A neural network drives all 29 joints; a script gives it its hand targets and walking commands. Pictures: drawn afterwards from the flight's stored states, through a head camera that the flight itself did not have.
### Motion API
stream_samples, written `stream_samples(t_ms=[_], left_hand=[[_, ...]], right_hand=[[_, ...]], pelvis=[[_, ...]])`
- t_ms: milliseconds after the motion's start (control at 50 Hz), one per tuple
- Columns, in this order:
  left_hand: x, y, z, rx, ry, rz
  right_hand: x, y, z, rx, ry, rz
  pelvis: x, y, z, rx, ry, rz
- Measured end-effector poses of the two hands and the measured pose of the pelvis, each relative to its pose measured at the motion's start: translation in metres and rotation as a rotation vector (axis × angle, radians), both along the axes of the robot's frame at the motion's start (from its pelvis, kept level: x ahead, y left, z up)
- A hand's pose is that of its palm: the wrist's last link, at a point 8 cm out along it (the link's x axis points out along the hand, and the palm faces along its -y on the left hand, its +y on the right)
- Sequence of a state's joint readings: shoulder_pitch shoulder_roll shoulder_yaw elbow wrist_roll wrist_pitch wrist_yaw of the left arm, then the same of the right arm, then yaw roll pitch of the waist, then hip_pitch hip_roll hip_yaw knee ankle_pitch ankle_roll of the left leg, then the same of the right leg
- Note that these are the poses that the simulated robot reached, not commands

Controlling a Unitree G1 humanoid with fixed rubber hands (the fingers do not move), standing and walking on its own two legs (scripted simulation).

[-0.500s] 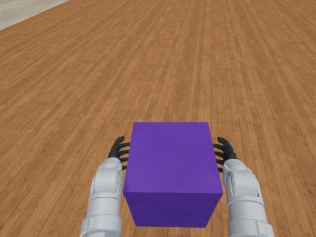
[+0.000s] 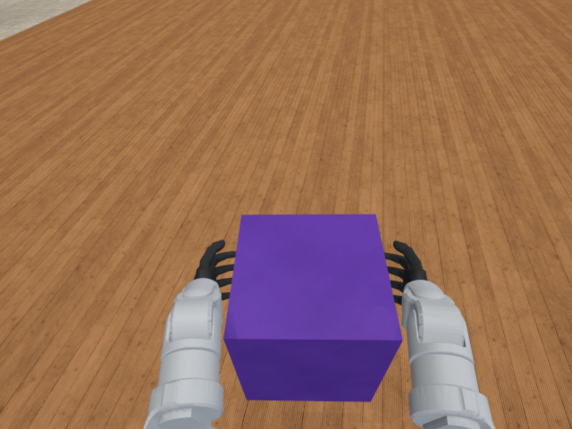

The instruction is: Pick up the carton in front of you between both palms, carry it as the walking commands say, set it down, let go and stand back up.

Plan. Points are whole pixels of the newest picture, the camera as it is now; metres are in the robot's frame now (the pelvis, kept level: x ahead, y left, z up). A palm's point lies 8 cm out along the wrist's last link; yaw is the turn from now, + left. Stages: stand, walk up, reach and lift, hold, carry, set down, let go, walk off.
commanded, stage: set down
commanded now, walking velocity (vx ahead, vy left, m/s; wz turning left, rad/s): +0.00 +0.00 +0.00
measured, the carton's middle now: (308, 311) +0.31 +0.00 -0.03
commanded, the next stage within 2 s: none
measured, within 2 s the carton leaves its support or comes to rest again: neither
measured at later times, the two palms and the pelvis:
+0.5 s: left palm (237, 327) +0.35 +0.14 -0.15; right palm (392, 329) +0.34 -0.16 -0.15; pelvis -0.03 +0.01 -0.07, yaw +0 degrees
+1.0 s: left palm (253, 332) +0.41 +0.12 -0.29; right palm (383, 340) +0.39 -0.18 -0.29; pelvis -0.06 +0.00 -0.21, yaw +1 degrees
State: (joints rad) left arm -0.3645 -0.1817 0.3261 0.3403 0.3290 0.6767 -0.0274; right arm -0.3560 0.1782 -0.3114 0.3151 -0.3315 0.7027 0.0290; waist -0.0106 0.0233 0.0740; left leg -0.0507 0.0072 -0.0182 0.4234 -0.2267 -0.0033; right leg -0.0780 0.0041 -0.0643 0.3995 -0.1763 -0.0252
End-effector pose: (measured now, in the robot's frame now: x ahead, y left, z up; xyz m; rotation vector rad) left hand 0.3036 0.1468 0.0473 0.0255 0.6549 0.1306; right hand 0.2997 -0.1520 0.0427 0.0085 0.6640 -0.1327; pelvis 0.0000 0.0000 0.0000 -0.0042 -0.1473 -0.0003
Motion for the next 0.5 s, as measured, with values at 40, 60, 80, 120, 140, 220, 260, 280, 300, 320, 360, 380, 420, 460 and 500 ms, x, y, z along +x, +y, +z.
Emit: stream_samples(t_ms=[40, 60, 80, 120, 140, 220, 260, 280, 300, 320, 360, 380, 420, 460, 500], left_hand=[[0.006, 0.000, -0.005, -0.008, 0.006, 0.003], [0.010, 0.000, -0.008, -0.012, 0.009, 0.004], [0.014, 0.000, -0.012, -0.015, 0.012, 0.005], [0.021, -0.001, -0.021, -0.013, 0.017, 0.004], [0.024, -0.002, -0.027, -0.010, 0.020, 0.001], [0.035, -0.006, -0.058, 0.008, 0.032, -0.018], [0.037, -0.008, -0.080, 0.013, 0.037, -0.025], [0.037, -0.009, -0.091, 0.013, 0.038, -0.027], [0.037, -0.010, -0.103, 0.013, 0.040, -0.026], [0.037, -0.011, -0.115, 0.011, 0.041, -0.023], [0.036, -0.012, -0.139, 0.003, 0.039, -0.014], [0.036, -0.012, -0.150, -0.002, 0.036, -0.010], [0.037, -0.013, -0.169, -0.010, 0.024, 0.002], [0.040, -0.012, -0.185, -0.018, 0.005, 0.016], [0.044, -0.012, -0.196, -0.026, -0.017, 0.029]], right_hand=[[0.005, 0.000, -0.006, 0.013, 0.007, -0.011], [0.007, 0.000, -0.010, 0.017, 0.010, -0.017], [0.010, 0.000, -0.014, 0.022, 0.012, -0.022], [0.016, -0.001, -0.024, 0.025, 0.017, -0.026], [0.019, -0.002, -0.030, 0.022, 0.020, -0.027], [0.027, -0.006, -0.062, -0.001, 0.031, -0.021], [0.028, -0.008, -0.082, -0.014, 0.036, -0.014], [0.028, -0.009, -0.094, -0.019, 0.038, -0.011], [0.028, -0.010, -0.105, -0.022, 0.040, -0.009], [0.028, -0.011, -0.117, -0.023, 0.041, -0.009], [0.028, -0.012, -0.140, -0.020, 0.040, -0.008], [0.029, -0.013, -0.151, -0.018, 0.036, -0.008], [0.032, -0.013, -0.171, -0.015, 0.025, -0.008], [0.037, -0.013, -0.186, -0.010, 0.007, -0.003], [0.044, -0.012, -0.197, -0.004, -0.015, 0.003]], pelvis=[[0.001, 0.002, -0.001, 0.000, 0.012, -0.002], [0.001, 0.004, -0.002, -0.001, 0.021, -0.003], [0.000, 0.005, -0.003, -0.001, 0.031, -0.005], [-0.001, 0.008, -0.005, 0.000, 0.057, -0.009], [-0.001, 0.009, -0.006, 0.001, 0.073, -0.012], [-0.006, 0.014, -0.012, 0.007, 0.163, -0.023], [-0.010, 0.016, -0.017, 0.010, 0.219, -0.027], [-0.011, 0.016, -0.019, 0.012, 0.249, -0.028], [-0.013, 0.017, -0.022, 0.014, 0.279, -0.029], [-0.015, 0.018, -0.026, 0.015, 0.310, -0.030], [-0.019, 0.018, -0.034, 0.017, 0.373, -0.029], [-0.021, 0.019, -0.039, 0.017, 0.405, -0.027], [-0.025, 0.018, -0.049, 0.018, 0.469, -0.020], [-0.028, 0.017, -0.061, 0.020, 0.529, -0.012], [-0.032, 0.015, -0.073, 0.021, 0.582, -0.006]])
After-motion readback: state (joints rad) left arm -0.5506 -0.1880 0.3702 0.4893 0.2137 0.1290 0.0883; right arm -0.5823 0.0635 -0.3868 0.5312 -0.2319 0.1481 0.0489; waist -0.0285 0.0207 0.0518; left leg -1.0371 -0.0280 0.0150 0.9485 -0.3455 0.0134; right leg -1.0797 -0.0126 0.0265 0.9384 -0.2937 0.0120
